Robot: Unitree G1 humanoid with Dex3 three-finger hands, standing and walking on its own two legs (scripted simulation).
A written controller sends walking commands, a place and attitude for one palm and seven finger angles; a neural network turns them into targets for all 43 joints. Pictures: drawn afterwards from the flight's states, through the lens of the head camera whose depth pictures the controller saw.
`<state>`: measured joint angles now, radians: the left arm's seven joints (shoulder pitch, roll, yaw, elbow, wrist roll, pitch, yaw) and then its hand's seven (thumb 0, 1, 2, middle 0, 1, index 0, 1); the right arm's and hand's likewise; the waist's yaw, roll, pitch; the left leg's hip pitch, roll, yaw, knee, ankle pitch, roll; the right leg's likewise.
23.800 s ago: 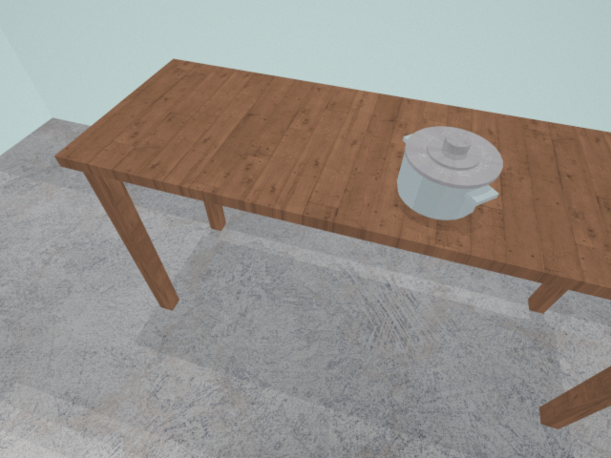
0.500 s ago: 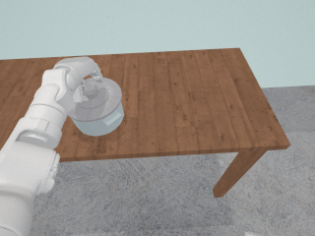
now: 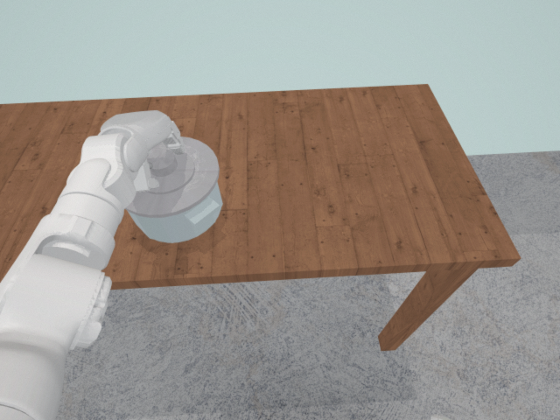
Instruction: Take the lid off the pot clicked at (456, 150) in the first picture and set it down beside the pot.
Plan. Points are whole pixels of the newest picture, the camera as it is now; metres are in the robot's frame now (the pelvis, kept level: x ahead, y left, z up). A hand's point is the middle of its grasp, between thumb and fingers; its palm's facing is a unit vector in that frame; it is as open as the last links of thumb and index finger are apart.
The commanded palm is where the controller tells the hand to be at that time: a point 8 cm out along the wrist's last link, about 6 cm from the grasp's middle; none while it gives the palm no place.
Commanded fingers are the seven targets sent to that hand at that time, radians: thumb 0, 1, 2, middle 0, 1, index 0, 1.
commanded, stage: lower the open fingers around the knob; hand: left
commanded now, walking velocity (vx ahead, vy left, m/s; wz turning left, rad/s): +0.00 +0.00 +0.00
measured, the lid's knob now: (161, 162) +0.50 +0.19 +0.07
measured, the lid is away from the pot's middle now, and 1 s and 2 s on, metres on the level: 0.00 0.00 0.00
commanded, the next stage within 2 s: close the fingers and squeeze the knob in 1.02 s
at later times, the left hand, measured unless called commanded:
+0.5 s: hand (149, 161) +0.47 +0.20 +0.10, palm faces -0.39 -0.05 -0.92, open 10.1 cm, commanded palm +0.48 +0.19 +0.15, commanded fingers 0.00 -0.31 1.43 -0.83 -0.08 -0.83 -0.08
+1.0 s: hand (157, 160) +0.48 +0.19 +0.09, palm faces -0.40 -0.05 -0.92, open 10.1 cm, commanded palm +0.48 +0.18 +0.14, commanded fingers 0.00 -0.31 1.43 -0.83 -0.08 -0.83 -0.08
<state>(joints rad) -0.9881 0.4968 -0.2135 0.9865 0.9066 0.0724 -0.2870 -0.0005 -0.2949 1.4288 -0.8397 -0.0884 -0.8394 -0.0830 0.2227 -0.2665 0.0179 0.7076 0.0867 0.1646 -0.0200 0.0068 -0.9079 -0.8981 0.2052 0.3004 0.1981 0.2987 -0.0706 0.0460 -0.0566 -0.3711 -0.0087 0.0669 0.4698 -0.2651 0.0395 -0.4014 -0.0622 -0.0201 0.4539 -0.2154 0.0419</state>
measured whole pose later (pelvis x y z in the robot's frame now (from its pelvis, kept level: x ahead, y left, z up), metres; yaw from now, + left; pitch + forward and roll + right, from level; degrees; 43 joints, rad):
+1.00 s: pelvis +0.00 +0.00 +0.00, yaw +0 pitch +11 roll +0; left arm -1.04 0.50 -0.24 1.03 0.91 0.09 -0.30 0.00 -0.29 1.43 -0.80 -0.07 -0.84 -0.08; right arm 0.24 -0.27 0.01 0.71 0.08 0.17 -0.03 0.01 -0.91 -0.90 0.21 0.30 0.20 0.30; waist -0.08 0.04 -0.07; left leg -0.41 0.00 0.07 0.50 -0.28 0.04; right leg -0.44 -0.06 -0.02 0.48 -0.23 0.04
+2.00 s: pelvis +0.00 +0.00 +0.00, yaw +0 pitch +11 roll +0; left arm -1.03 0.49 -0.25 1.02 0.92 0.09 -0.30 0.01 0.18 0.81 -0.59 -1.05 -0.64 -1.05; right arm 0.24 -0.27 0.01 0.72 0.08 0.17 -0.03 0.01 -0.91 -0.90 0.21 0.30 0.20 0.30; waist -0.08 0.04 -0.07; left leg -0.40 0.00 0.07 0.50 -0.28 0.04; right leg -0.43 -0.06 -0.02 0.47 -0.22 0.04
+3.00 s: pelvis +0.00 +0.00 +0.00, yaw -1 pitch +11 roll +0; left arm -1.02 0.50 -0.20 1.02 0.92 0.07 -0.30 0.02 0.25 0.65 -0.69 -0.99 -0.71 -0.94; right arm 0.24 -0.26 0.02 0.71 0.08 0.17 -0.04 0.01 -0.91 -0.90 0.21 0.30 0.20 0.30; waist -0.09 0.03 -0.07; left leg -0.40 0.00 0.08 0.49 -0.28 0.04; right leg -0.43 -0.05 0.00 0.46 -0.21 0.04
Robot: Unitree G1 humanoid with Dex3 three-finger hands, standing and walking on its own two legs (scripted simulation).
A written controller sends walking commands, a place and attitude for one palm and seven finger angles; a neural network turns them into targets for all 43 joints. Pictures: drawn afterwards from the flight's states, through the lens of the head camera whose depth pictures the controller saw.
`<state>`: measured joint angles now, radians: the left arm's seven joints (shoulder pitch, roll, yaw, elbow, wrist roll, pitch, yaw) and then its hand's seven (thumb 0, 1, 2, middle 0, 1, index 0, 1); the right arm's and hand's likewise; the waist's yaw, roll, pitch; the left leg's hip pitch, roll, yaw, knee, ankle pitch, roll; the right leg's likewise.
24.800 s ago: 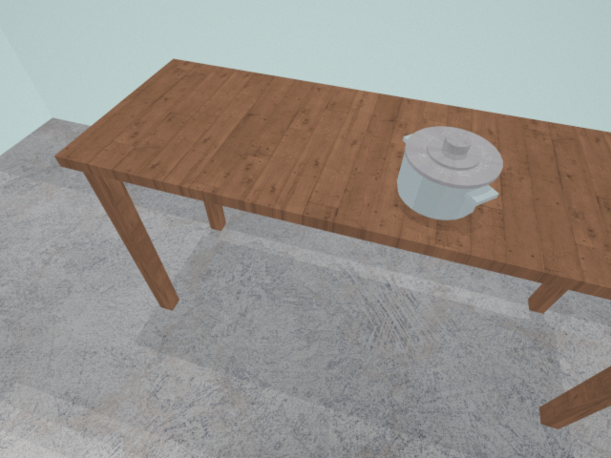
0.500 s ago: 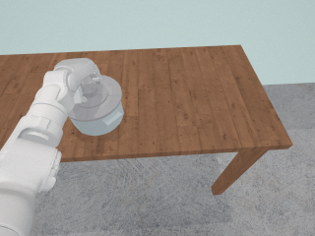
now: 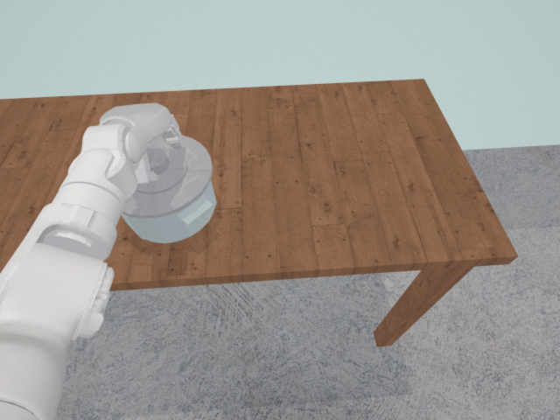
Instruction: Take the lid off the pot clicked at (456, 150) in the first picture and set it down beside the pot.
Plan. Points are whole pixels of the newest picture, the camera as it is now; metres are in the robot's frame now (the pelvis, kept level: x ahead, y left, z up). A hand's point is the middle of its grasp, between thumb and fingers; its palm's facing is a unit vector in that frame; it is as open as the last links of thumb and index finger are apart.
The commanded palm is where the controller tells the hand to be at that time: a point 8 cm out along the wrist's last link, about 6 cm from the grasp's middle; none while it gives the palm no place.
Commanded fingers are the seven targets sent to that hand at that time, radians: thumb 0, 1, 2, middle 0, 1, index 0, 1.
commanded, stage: lower the open fingers around the knob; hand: left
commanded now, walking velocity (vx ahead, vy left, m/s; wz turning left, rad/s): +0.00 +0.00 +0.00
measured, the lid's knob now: (153, 161) +0.49 +0.19 +0.07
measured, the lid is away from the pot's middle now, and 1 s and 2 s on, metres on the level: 0.00 0.00 0.00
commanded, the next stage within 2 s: close the fingers and squeeze the knob in 0.02 s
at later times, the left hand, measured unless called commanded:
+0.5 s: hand (146, 161) +0.47 +0.19 +0.09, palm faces -0.39 -0.07 -0.92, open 9.7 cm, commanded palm +0.47 +0.19 +0.14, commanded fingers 0.00 0.09 0.94 -0.53 -0.99 -0.53 -0.99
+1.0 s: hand (145, 163) +0.47 +0.19 +0.09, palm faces -0.40 -0.05 -0.92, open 7.8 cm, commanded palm +0.47 +0.19 +0.14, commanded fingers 0.00 0.41 0.72 -0.73 -1.07 -0.73 -1.07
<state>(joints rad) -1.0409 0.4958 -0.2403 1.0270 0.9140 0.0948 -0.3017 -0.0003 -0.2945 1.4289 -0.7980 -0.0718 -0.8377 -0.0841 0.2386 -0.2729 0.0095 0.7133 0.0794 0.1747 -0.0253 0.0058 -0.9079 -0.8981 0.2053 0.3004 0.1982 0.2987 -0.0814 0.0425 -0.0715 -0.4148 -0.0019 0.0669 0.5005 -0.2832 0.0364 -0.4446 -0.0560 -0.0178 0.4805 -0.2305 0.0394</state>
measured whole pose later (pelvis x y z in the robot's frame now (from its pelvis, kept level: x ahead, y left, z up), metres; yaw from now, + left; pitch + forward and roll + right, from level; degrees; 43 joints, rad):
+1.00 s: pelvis +0.00 +0.00 +0.00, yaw +0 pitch +11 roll +0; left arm -1.03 0.49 -0.25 1.02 0.92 0.09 -0.30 0.01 0.18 0.81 -0.59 -1.05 -0.64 -1.05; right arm 0.24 -0.27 0.01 0.72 0.08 0.17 -0.03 0.01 -0.91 -0.90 0.21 0.30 0.20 0.30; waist -0.08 0.04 -0.07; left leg -0.40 0.00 0.07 0.50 -0.28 0.04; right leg -0.43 -0.06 -0.02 0.47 -0.22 0.04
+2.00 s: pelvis -0.01 +0.00 +0.00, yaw -1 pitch +11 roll +0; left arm -1.02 0.50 -0.20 1.02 0.92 0.07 -0.30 0.02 0.25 0.65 -0.69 -0.99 -0.71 -0.94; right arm 0.24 -0.26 0.02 0.71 0.08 0.17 -0.04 0.01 -0.91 -0.90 0.21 0.30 0.20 0.30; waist -0.09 0.03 -0.07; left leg -0.40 0.00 0.08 0.49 -0.28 0.04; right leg -0.43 -0.05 0.00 0.46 -0.21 0.04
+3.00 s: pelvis +0.00 +0.00 +0.01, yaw +1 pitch +7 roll +0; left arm -1.06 0.52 -0.25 0.88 0.90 0.16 -0.41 0.00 0.26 0.64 -0.71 -0.98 -0.71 -0.93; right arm 0.18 -0.27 0.03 0.70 0.08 0.14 -0.04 0.01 -0.91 -0.90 0.21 0.30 0.20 0.30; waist -0.06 0.05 -0.04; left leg -0.29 -0.01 0.05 0.41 -0.24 0.04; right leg -0.32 -0.06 -0.03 0.39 -0.20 0.04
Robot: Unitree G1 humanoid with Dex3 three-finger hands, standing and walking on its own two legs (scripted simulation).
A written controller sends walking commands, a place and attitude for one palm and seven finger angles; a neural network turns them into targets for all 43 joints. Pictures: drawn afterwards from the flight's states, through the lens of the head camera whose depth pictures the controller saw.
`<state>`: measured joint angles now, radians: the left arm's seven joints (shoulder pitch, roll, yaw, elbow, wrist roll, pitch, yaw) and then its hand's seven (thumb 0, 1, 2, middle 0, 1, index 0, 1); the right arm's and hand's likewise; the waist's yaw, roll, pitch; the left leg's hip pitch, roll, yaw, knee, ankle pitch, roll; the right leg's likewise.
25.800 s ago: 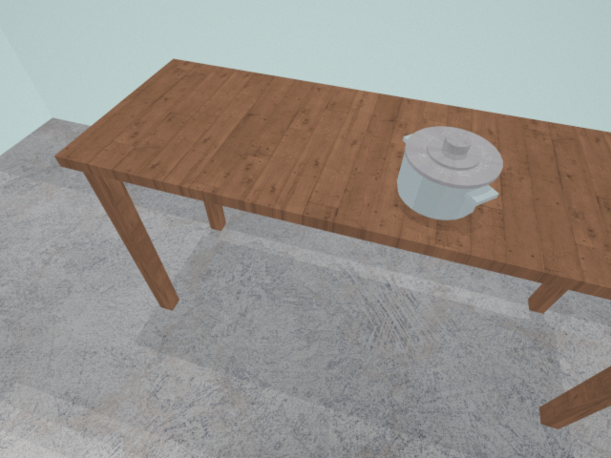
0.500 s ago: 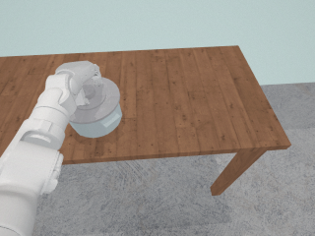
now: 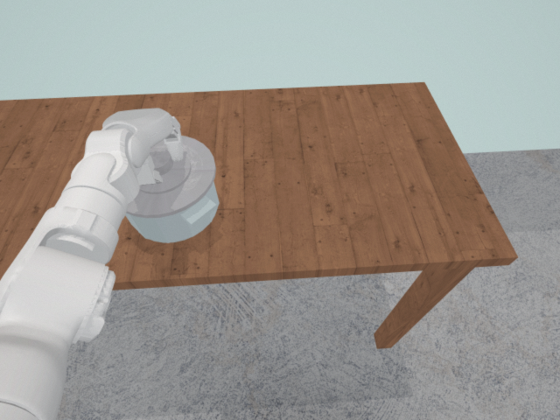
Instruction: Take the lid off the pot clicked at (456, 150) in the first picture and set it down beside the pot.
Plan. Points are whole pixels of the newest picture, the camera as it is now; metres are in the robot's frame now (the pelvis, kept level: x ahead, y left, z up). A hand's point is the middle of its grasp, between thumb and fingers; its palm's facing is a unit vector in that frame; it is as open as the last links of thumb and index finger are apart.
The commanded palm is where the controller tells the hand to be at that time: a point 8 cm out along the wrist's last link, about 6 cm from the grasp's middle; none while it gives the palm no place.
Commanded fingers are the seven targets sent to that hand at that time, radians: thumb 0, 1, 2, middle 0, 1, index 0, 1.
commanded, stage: close the fingers and squeeze the knob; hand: left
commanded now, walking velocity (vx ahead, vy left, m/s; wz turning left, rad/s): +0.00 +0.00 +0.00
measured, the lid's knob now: (157, 161) +0.49 +0.19 +0.07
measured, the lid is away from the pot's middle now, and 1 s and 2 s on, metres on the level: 0.00 0.00 0.00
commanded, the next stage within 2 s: lift the lid straight up in 0.86 s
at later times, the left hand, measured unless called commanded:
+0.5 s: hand (149, 163) +0.47 +0.19 +0.10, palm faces -0.40 -0.06 -0.91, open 7.4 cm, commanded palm +0.47 +0.19 +0.14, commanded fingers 0.00 0.53 0.70 -0.78 -1.03 -0.78 -1.02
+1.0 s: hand (149, 162) +0.47 +0.19 +0.10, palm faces -0.39 -0.08 -0.92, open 7.4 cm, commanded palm +0.47 +0.19 +0.15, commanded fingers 0.00 0.69 0.84 -0.88 -1.08 -0.90 -1.04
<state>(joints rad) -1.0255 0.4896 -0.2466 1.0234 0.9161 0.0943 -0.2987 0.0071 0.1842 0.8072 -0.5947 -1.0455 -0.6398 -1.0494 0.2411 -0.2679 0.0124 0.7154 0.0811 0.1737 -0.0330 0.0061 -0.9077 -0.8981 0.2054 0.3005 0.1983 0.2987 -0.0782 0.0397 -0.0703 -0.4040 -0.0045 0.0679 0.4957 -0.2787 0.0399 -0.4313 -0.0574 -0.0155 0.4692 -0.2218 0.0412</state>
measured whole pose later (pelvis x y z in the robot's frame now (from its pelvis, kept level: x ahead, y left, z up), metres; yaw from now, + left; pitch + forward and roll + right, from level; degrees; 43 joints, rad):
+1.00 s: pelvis +0.00 +0.00 +0.00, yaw -1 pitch +11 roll +0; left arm -1.02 0.50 -0.20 1.02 0.92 0.07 -0.30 0.02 0.25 0.65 -0.69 -0.99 -0.71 -0.94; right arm 0.24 -0.26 0.02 0.71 0.08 0.17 -0.04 0.01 -0.91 -0.90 0.21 0.30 0.20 0.30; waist -0.09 0.03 -0.07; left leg -0.40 0.00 0.08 0.49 -0.28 0.04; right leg -0.43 -0.05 0.00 0.46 -0.21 0.04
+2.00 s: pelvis +0.00 +0.00 +0.01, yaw +1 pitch +7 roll +0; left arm -1.06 0.52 -0.25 0.88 0.90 0.16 -0.41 0.00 0.26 0.64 -0.71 -0.98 -0.71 -0.93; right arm 0.18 -0.27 0.03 0.70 0.08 0.14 -0.04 0.01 -0.91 -0.90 0.21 0.30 0.20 0.30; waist -0.06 0.05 -0.04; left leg -0.29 -0.01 0.05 0.41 -0.24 0.04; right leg -0.32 -0.06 -0.03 0.39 -0.20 0.04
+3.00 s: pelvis +0.00 +0.00 +0.01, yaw +1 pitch +7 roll +0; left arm -1.24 0.56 -0.25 0.94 0.91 0.23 -0.53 0.00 0.26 0.64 -0.71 -0.99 -0.71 -0.93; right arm 0.19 -0.29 0.03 0.71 0.08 0.12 -0.03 0.01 -0.91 -0.90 0.21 0.30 0.20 0.30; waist -0.06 0.04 -0.04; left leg -0.28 -0.02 0.05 0.40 -0.23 0.05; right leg -0.30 -0.07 -0.03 0.37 -0.18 0.05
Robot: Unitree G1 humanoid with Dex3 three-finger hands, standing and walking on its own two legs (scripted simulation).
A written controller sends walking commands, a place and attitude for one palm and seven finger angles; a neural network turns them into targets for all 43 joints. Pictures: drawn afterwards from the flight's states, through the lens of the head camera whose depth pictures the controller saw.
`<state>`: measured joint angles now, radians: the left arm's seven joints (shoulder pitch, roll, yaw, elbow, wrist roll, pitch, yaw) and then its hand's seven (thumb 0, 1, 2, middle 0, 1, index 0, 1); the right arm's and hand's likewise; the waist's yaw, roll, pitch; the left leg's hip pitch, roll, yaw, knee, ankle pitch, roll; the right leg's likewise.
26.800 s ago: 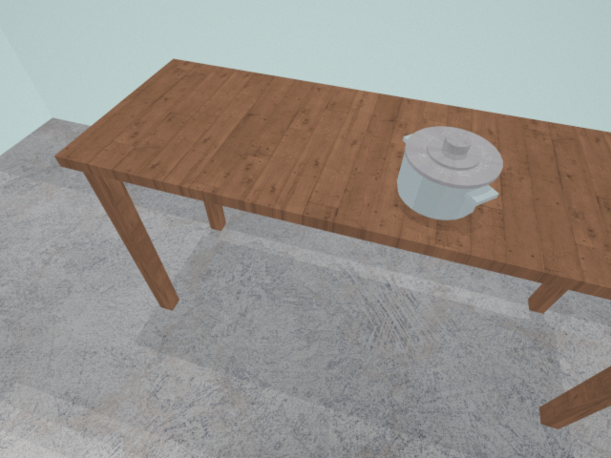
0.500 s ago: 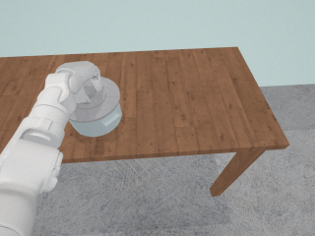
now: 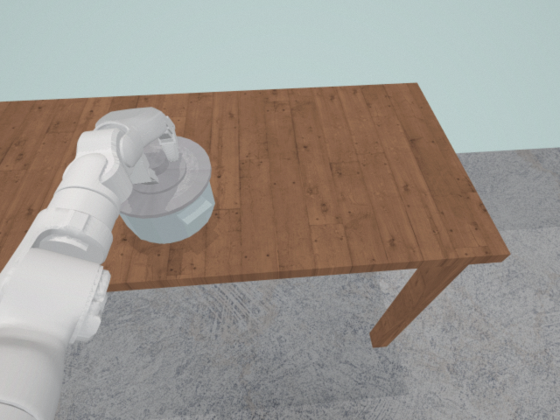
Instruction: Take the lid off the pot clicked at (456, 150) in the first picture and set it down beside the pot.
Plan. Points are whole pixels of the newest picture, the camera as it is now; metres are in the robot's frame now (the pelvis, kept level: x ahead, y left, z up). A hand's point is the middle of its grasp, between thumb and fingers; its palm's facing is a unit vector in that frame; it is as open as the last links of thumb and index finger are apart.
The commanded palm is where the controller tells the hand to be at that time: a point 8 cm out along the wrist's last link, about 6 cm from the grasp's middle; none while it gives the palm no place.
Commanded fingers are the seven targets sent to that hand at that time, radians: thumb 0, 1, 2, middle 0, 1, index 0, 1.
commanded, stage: lift the lid straight up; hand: left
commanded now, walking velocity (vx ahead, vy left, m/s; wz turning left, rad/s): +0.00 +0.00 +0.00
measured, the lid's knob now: (152, 162) +0.49 +0.20 +0.07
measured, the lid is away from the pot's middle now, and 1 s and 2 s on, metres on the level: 0.00 0.00 0.02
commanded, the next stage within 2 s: move the lid sideways beside the pot in 1.96 s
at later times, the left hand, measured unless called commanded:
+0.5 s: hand (142, 152) +0.48 +0.20 +0.11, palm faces -0.37 -0.08 -0.93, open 7.4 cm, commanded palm +0.48 +0.20 +0.19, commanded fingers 0.00 0.69 0.84 -0.89 -1.09 -0.90 -1.04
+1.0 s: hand (128, 133) +0.47 +0.20 +0.16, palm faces -0.33 -0.06 -0.94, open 7.4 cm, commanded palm +0.46 +0.20 +0.23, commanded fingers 0.00 0.69 0.84 -0.89 -1.09 -0.90 -1.04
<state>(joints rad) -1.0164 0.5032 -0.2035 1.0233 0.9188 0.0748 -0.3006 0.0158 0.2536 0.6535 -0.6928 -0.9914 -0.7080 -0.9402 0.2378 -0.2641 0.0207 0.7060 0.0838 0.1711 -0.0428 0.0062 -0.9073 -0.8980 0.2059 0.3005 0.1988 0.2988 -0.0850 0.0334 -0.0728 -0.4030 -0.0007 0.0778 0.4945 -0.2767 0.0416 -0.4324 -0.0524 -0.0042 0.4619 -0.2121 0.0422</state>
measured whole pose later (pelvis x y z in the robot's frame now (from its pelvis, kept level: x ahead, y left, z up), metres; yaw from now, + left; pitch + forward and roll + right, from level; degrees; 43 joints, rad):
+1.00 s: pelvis +0.00 +0.00 +0.01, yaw +2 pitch +7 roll +0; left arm -1.06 0.52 -0.25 0.88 0.90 0.16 -0.41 0.00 0.26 0.64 -0.71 -0.98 -0.71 -0.93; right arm 0.18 -0.27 0.03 0.70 0.08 0.14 -0.04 0.01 -0.91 -0.90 0.21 0.30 0.20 0.30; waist -0.06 0.05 -0.04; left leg -0.29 -0.01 0.05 0.41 -0.24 0.04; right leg -0.32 -0.06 -0.03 0.39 -0.20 0.04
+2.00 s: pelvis +0.00 +0.00 +0.01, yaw +2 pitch +7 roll +0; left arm -1.24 0.56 -0.25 0.94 0.91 0.23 -0.53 0.00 0.26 0.64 -0.71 -0.99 -0.71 -0.93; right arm 0.19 -0.29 0.03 0.71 0.08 0.12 -0.03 0.01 -0.91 -0.90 0.21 0.30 0.20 0.30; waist -0.06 0.04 -0.04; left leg -0.28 -0.02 0.05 0.40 -0.23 0.05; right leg -0.30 -0.07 -0.03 0.37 -0.18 0.05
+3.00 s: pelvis +0.00 +0.00 +0.01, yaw +2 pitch +7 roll -1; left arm -1.19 0.77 -0.17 0.96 0.92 0.06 -0.56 0.00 0.25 0.64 -0.71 -0.99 -0.71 -0.93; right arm 0.22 -0.30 0.04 0.72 0.10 0.14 -0.06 0.01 -0.91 -0.90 0.21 0.30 0.20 0.30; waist -0.06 0.03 -0.01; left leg -0.29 -0.01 0.04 0.42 -0.24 0.05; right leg -0.29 -0.06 -0.04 0.35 -0.17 0.04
